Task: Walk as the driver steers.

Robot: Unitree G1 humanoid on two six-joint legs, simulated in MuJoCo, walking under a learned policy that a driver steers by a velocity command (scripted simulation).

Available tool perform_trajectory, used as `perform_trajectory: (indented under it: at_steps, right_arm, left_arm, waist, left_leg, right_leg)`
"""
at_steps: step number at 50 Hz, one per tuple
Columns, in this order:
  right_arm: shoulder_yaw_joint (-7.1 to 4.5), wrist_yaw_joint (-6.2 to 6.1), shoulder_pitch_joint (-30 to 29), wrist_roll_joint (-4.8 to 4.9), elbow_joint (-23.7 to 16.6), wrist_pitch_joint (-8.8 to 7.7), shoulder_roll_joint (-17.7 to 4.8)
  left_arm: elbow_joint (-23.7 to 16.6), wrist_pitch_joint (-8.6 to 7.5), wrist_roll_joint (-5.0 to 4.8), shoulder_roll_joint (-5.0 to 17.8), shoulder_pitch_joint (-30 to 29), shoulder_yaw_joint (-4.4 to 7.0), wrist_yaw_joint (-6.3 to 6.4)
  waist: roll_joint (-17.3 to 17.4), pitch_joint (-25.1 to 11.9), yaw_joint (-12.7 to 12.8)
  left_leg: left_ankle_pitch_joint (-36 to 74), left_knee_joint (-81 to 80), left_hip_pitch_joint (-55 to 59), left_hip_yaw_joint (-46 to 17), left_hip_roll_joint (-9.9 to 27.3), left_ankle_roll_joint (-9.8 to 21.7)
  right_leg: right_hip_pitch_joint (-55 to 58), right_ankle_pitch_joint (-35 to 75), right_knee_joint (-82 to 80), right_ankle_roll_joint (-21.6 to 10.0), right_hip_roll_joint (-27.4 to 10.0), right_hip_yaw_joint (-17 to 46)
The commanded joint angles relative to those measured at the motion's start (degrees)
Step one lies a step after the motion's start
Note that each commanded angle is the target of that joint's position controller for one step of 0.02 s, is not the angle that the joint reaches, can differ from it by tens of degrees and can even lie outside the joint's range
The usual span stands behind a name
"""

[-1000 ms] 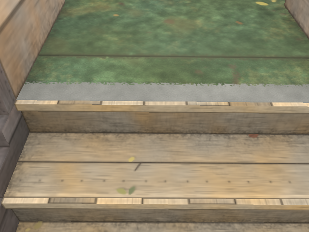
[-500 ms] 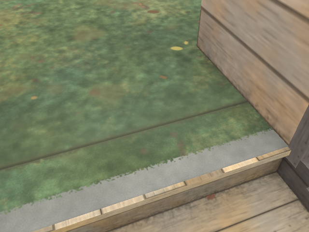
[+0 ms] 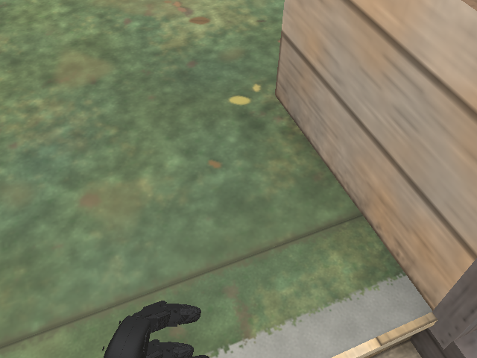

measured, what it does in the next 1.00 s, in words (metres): climbs, turning left: left foot 0.17 m higher, then right foot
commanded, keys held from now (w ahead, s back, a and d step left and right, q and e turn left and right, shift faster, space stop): w+q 0.86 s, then w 0.14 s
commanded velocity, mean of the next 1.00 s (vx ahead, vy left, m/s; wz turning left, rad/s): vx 0.50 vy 0.00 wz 0.52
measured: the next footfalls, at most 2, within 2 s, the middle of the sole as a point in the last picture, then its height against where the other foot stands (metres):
left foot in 0.44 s outside the picture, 0.17 m higher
right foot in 0.98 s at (225, 233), level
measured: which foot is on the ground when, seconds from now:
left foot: up 0.00-0.42, down 0.44-0.98, up 1.00-1.00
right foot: down 0.00-0.52, up 0.54-0.96, down 0.98-1.00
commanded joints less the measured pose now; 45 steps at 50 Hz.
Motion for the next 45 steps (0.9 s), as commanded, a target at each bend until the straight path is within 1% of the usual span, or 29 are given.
perform_trajectory:
  at_steps: [1, 3, 5, 7, 9, 11, 13, 15, 16, 17, 18, 19, 22, 23, 24, 25, 26, 27, 28, 29, 31, 33, 34, 36, 37, 38, 41, 43, 45]
  right_arm:
    - [-2.87, 0.15, 1.3, 1.04, -2.3, -0.12, -3.5]
    - [-1.48, -1.47, -8.3, 1.37, -5.3, 0.2, -0.1]
    - [-1.04, -2.94, -12.6, 1.69, -7.1, 2.5, 0.6]
    - [-0.73, -2.62, -13.5, 2.3, -8.0, 3.72, 1.2]
    - [0.4, -1.78, -17.7, 3.26, -11.3, 4.79, 1.4]
    - [1.66, -1.74, -22.9, 3.41, -16.0, 4.34, 1.0]
    - [2.12, -2.15, -26.2, 3.53, -19.2, 4.74, -0.9]
    - [1.86, -2.77, -33.7, 3.46, -23.0, 5.23, -5.4]
    - [2.15, -2.91, -36.9, 3.44, -24.7, 6.03, -5.2]
    - [2.42, -2.91, -40.0, 3.45, -25.7, 7.27, -5.6]
    - [2.76, -2.8, -46.8, 3.45, -28.0, 8.17, -4.8]
    - [2.69, -2.27, -43.0, 2.95, -26.7, 8.4, -2.2]
    - [0.83, -2.28, -31.7, 3.13, -23.6, 6.1, -4.6]
    - [0.42, -2.95, -28.5, 2.51, -22.7, 5.32, -5.3]
    - [0.03, -3.64, -25.3, 4.42, -22.1, 4.84, -6.4]
    - [-1.66, -4.57, -16.2, 4.67, -19.5, 4.3, -9.8]
    - [-2.79, -5.2, -7.0, 3.71, -17.5, 4.65, -14.6]
    - [-4.72, -6.07, 3.2, 0.65, -13.3, 4.9, -19.1]
    - [-5.84, -6.54, 2.4, 0.51, -12.3, 4.12, -20.4]
    - [-5.34, -6.56, -0.1, 1.15, -11.1, 3.15, -17.4]
    - [-3.73, -5.5, -13.0, 2.62, -11.4, 2.33, -12.4]
    - [-0.99, -5.28, -21.0, 1.43, -10.5, 2.91, -5.0]
    - [-0.73, -5.05, -21.0, 0.72, -9.5, 2.0, -4.4]
    - [-1.41, -5.49, -24.7, 0.31, -13.2, 0.17, -6.9]
    - [-1.27, -6.24, -24.3, -0.58, -14.7, -0.65, -8.9]
    - [-1.46, -6.46, -19.4, -0.84, -13.9, -1.15, -9.0]
    - [-2.62, -5.67, -13.1, 1.97, -14.2, -2.06, -10.3]
    - [-3.12, -4.37, -8.1, 2.92, -12.7, -1.55, -11.5]
    - [-4.36, -3.44, -7.5, 3.51, -12.9, -1.82, -13.7]
  left_arm:
    - [12.1, -3.51, -0.15, 17.0, 32.2, 6.79, 1.64]
    - [14.0, -4.28, 0.16, 7.7, 21.2, 4.82, 1.92]
    - [13.7, -3.78, 1.66, -0.3, 16.9, 2.59, 0.85]
    - [13.1, -4.89, 2.26, 0.7, 15.0, 3.39, 1.04]
    - [15.1, -5.49, 2.74, 0.8, 18.5, 3.37, 2.37]
    - [18.9, -5.39, 5.27, 0.9, 23.4, 2.66, 2.32]
    - [20.9, -5.91, 5.48, 1.7, 26.3, 1.82, 2.24]
    - [19.8, -6.56, 6.75, 4.2, 28.5, 1.69, 1.63]
    - [20.0, -6.35, 7.08, 5.3, 32.2, 1.79, 1.76]
    - [16.9, -5.68, 6.21, 7.6, 26.7, 1.99, 0.94]
    - [18.0, -5.09, 4.56, 8.9, 29.9, 2.51, -0.07]
    - [17.1, -6.15, 3.01, 10.9, 31.7, 2.68, -0.3]
    - [16.8, -7.67, 2.27, 15.8, 32.9, 4.64, -0.59]
    - [15.7, -8.03, 3.06, 14.1, 33.6, 4.18, 0.24]
    - [15.6, -8.6, 3.53, 13.2, 36.6, 4.49, 1.05]
    - [14.8, -8.27, 4.55, 13.6, 35.0, 4.93, 1.04]
    - [12.9, -7.62, 4.41, 13.7, 30.9, 5.53, -0.56]
    - [10.9, -6.34, 1.88, 12.1, 23.0, 5.94, -1.97]
    - [8.5, -6.23, 1.0, 9.0, 22.3, 5.82, -2.43]
    - [8.7, -7.03, 0.53, 7.1, 20.9, 5.55, -1.81]
    - [7.0, -7.65, 0.89, 3.7, 20.5, 3.76, 0.44]
    - [5.2, -6.12, 1.41, 5.8, 20.1, 3.19, 1.05]
    - [5.1, -5.11, 2.41, 8.5, 18.9, 3.65, 1.58]
    - [4.2, -5.06, 1.74, 11.7, 16.1, 4.61, 2.16]
    - [3.8, -5.44, 1.62, 11.4, 17.3, 4.88, 2.39]
    - [2.2, -5.73, 1.47, 10.9, 14.7, 4.94, 2.93]
    - [-2.9, -4.7, 1.21, 8.7, 6.2, 3.9, 1.36]
    - [-4.9, -3.41, 2.0, 7.3, 2.6, 4.25, 0.82]
    - [-5.2, -3.4, 1.59, 9.2, 2.9, 4.27, 0.77]
  waist:
    - [-16.8, -9.4, 8.5]
    - [-4.2, -4.9, 3.6]
    - [0.9, -1.3, -1.0]
    - [-0.1, 2.3, -3.7]
    - [-7.0, 3.0, -2.7]
    - [-3.7, 5.3, -2.4]
    - [-3.4, 4.9, -2.6]
    - [-1.6, 3.8, -1.2]
    - [-4.8, 3.7, 0.9]
    - [-4.6, 4.3, 0.3]
    - [-5.1, 4.8, 2.5]
    - [-8.5, 5.2, 1.0]
    - [-9.8, 2.7, -2.2]
    - [-9.9, -2.5, -2.3]
    - [-8.7, -8.1, -1.6]
    - [-5.6, -9.1, -5.5]
    - [0.9, -8.9, -8.2]
    - [6.7, -10.5, -10.6]
    - [9.2, -8.9, -9.2]
    - [6.5, -3.8, -6.6]
    - [-1.2, -2.5, 1.2]
    - [-4.8, -3.5, 5.7]
    - [-6.2, -2.0, 6.7]
    - [-5.5, -0.6, 5.9]
    - [-0.2, -0.8, 5.5]
    - [-1.3, -0.5, 3.6]
    - [-3.0, 2.9, -0.9]
    - [0.2, 5.3, -1.0]
    - [4.5, 5.3, -1.3]
  left_leg:
    - [5.3, 64.1, -36.7, -12.5, -7.7, 1.6]
    - [2.9, 72.4, -45.4, -10.2, -6.5, 6.1]
    - [5.6, 70.6, -46.3, -9.3, -4.8, 8.8]
    - [-0.6, 71.7, -48.2, -7.2, -4.1, 9.2]
    - [-9.8, 86.3, -57.7, -3.5, -5.9, 11.2]
    - [-11.2, 89.1, -66.8, -4.1, -6.8, 15.4]
    - [-9.2, 84.9, -71.3, -5.0, -5.8, 17.7]
    - [-1.3, 66.2, -67.6, 0.2, -2.9, 15.3]
    - [-0.2, 62.4, -66.0, 2.7, -1.8, 13.8]
    - [-8.8, 45.9, -53.3, 5.5, -0.8, 11.4]
    - [-18.3, 41.3, -45.5, 8.9, -3.8, 9.0]
    - [-21.9, 41.8, -43.0, 11.8, -6.8, 6.7]
    - [-25.9, 25.8, -47.1, 11.7, -13.5, 7.9]
    - [-12.7, 26.5, -36.1, 9.4, -14.1, 9.7]
    - [-6.7, 24.8, -19.4, 2.3, -14.5, 11.0]
    - [-8.2, 18.1, -4.0, -4.0, -14.7, 10.7]
    - [-15.6, 4.2, 6.7, -20.2, -9.9, 14.4]
    - [-13.7, -14.6, 10.3, -41.0, -4.3, 14.9]
    - [-23.4, -18.1, 4.5, -47.6, -3.1, 11.4]
    - [-21.1, -16.2, -2.4, -43.6, -4.3, 8.8]
    - [-10.6, -13.4, -13.1, -36.7, -4.0, 7.4]
    - [-10.3, -13.8, -17.0, -28.5, -6.4, 9.9]
    - [-10.6, -14.6, -18.9, -24.6, -7.5, 11.3]
    - [-15.2, -19.6, -28.4, -15.4, -11.3, 11.6]
    - [-10.6, -20.8, -28.6, -15.2, -11.5, 10.7]
    - [-4.2, -22.0, -25.3, -16.2, -10.8, 10.4]
    - [-0.2, -23.1, -20.0, -14.9, -8.2, 9.3]
    - [-2.1, -23.7, -20.1, -19.6, -5.3, 11.4]
    - [2.5, -22.2, -10.5, -20.5, -2.7, 11.4]
  right_leg:
    - [42.0, 14.8, -44.5, -14.1, -16.4, 46.2]
    - [36.7, 12.4, -43.5, -11.0, -16.5, 34.2]
    - [29.9, 14.3, -48.3, -8.8, -16.7, 27.6]
    - [26.7, 15.8, -51.7, -8.3, -15.2, 17.9]
    - [33.1, 18.2, -56.1, -8.8, -14.0, 10.8]
    - [36.5, 18.8, -57.5, -7.5, -13.2, 6.6]
    - [40.9, 16.1, -58.3, -6.2, -11.8, 2.7]
    - [40.6, 13.2, -61.7, -5.0, -9.7, -2.2]
    - [41.2, 14.4, -64.7, -5.5, -9.8, -2.7]
    - [34.4, 16.7, -71.9, -6.0, -11.0, -5.9]
    - [30.5, 20.5, -75.8, -8.1, -12.1, -4.6]
    - [36.5, 38.5, -73.3, -8.7, -15.0, -5.5]
    - [62.9, 75.6, -55.7, -8.8, -18.2, -8.8]
    - [60.3, 87.9, -49.4, -7.5, -16.5, -9.3]
    - [47.7, 87.9, -43.4, -4.9, -13.1, -7.9]
    - [34.3, 75.9, -33.7, -3.0, -9.6, -6.1]
    - [18.3, 51.4, -20.5, -0.1, -2.9, -1.7]
    - [9.1, 19.8, 3.0, 2.1, 2.4, 8.3]
    - [2.7, 24.7, 21.6, 0.7, 4.9, 21.6]
    - [-1.9, 28.3, 31.7, -0.4, 5.9, 25.7]
    - [-3.7, 26.6, 39.1, -1.2, 6.3, 26.9]
    - [-7.8, 23.4, 39.8, -2.5, 5.0, 24.0]
    - [-8.6, 22.6, 34.5, -1.6, 3.6, 21.5]
    - [2.5, 19.5, 18.8, 2.2, 1.1, 15.8]
    - [6.0, 21.1, 18.6, 4.5, 0.6, 14.3]
    - [5.0, 21.6, 15.8, 6.4, -0.8, 14.8]
    - [16.2, 24.7, -19.3, 9.3, -4.1, 13.4]
    - [22.4, 26.4, -24.6, 9.7, -1.9, 9.9]
    - [21.8, 24.6, -30.6, 8.2, -0.7, 8.1]
Velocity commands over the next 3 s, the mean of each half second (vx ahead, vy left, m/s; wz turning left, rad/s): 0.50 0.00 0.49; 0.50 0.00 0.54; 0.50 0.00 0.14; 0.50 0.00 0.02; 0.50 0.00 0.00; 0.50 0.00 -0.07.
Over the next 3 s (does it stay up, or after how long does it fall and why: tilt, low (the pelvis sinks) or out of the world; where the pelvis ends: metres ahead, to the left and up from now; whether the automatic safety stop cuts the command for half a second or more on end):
stays up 1.37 0.66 0.30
